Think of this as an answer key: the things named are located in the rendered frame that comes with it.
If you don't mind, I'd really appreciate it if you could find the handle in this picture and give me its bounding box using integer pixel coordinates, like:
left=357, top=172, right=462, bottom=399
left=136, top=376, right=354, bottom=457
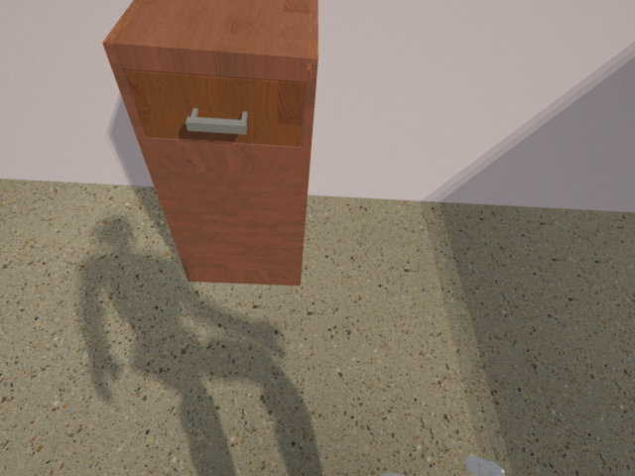
left=186, top=108, right=248, bottom=135

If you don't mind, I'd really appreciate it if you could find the cabinet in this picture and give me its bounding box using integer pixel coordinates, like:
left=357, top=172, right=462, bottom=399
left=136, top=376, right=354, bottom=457
left=102, top=0, right=318, bottom=286

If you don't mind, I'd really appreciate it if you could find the robot right hand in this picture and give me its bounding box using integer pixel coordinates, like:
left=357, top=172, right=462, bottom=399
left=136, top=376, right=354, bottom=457
left=465, top=456, right=506, bottom=476

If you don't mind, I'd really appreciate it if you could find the drawer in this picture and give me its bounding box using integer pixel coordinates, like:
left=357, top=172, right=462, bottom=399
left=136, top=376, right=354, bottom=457
left=125, top=69, right=305, bottom=146

